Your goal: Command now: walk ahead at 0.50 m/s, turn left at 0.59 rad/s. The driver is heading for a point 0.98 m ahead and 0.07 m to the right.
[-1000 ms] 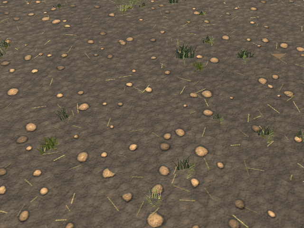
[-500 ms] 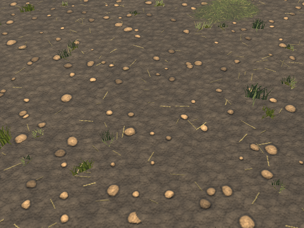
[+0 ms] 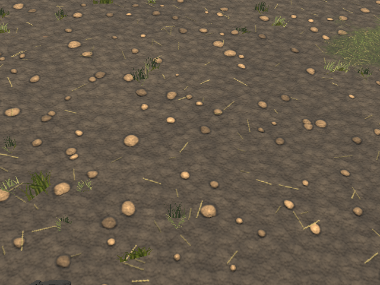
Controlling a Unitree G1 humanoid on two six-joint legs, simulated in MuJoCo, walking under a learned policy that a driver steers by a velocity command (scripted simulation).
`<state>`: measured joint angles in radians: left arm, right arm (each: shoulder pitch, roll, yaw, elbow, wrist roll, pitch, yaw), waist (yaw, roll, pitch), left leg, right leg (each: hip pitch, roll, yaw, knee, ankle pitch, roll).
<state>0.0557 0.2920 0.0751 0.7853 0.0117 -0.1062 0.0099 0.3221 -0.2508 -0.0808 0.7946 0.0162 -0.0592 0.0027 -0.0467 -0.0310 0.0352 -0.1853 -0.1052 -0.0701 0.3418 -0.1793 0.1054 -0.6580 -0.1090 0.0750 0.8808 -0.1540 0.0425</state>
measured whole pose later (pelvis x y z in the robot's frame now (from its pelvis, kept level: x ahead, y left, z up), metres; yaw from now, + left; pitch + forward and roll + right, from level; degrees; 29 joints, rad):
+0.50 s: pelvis +0.28 -0.04 +0.00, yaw +10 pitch +2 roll -1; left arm 0.34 0.25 0.06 0.87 0.00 -0.10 -0.02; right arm 0.18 -0.28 -0.06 0.71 0.01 -0.06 0.00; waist 0.06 0.04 0.02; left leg -0.62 0.09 -0.05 0.92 -0.24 0.01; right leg -0.16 0.05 -0.03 0.29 -0.17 -0.05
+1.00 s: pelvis +0.53 +0.08 +0.00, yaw +5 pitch +1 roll +1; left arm 0.21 0.31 0.07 0.81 -0.03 -0.04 0.00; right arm 0.32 -0.25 -0.07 0.82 -0.02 -0.10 0.01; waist -0.04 -0.06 0.01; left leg -0.11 -0.04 0.14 0.28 -0.19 0.06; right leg -0.68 -0.10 0.09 1.02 -0.14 0.01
